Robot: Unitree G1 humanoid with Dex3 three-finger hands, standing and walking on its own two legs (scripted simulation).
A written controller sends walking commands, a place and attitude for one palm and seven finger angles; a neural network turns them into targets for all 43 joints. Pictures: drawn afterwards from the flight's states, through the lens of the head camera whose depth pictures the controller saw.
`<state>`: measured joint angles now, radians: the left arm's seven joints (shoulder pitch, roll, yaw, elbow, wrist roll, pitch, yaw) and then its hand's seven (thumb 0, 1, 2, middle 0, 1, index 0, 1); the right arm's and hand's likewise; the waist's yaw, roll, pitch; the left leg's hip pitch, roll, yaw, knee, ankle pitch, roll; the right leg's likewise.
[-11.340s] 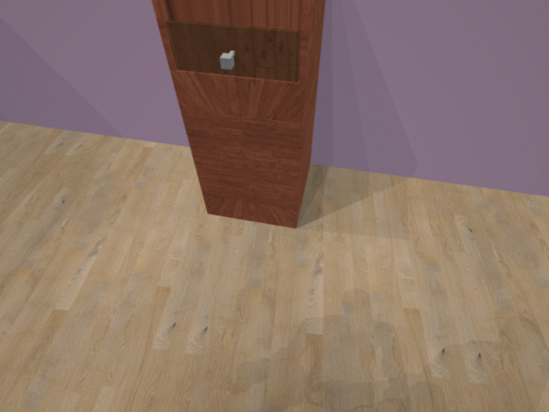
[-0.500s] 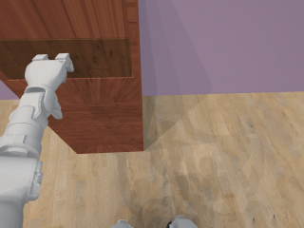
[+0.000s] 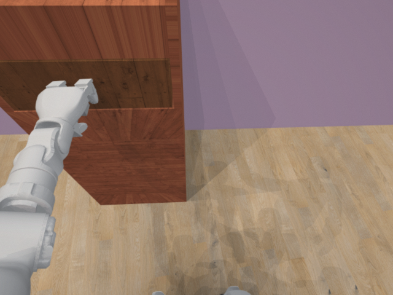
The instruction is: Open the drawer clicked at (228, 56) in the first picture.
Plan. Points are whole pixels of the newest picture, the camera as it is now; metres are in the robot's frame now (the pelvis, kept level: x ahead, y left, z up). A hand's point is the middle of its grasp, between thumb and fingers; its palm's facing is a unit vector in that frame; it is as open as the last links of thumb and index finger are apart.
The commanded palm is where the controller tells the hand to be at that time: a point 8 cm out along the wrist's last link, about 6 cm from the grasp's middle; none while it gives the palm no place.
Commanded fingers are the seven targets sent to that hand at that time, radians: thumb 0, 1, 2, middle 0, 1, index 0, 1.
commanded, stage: close the thumb around the handle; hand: left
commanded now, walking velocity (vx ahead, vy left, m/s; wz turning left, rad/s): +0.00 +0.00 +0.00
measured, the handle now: (80, 99) +0.51 +0.24 +0.07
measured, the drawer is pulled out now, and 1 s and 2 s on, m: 0.00 0.08 0.20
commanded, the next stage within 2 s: pull the drawer open in 0.24 s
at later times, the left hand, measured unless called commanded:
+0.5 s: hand (75, 123) +0.46 +0.25 +0.05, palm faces -0.05 -0.05 -1.00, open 6.5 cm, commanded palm +0.42 +0.25 +0.10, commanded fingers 0.00 0.90 0.90 -0.40 -1.35 -0.40 -1.35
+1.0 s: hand (67, 152) +0.39 +0.25 +0.05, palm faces -0.02 -0.04 -1.00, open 6.4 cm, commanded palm +0.36 +0.25 +0.10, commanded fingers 0.00 0.90 0.90 -0.40 -1.35 -0.40 -1.35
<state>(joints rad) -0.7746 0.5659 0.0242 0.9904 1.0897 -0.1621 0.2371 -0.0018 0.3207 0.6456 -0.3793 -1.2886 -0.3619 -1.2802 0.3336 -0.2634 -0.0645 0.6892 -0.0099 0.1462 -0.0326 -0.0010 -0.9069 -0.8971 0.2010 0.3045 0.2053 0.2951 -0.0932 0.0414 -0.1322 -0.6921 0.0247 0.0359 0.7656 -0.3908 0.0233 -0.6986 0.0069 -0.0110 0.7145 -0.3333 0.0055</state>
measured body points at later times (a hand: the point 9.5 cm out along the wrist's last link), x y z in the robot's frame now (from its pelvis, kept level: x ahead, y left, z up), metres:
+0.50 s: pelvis +0.00 +0.00 +0.00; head +0.09 +0.00 +0.44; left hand +0.46 +0.25 +0.10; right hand +0.03 -0.28 -0.13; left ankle -0.02 +0.10 -0.71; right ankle +0.00 -0.13 -0.71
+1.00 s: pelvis +0.00 +0.00 +0.01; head +0.06 -0.02 +0.46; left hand +0.39 +0.25 +0.10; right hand +0.12 -0.27 -0.11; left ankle -0.02 +0.10 -0.71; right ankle +0.00 -0.13 -0.71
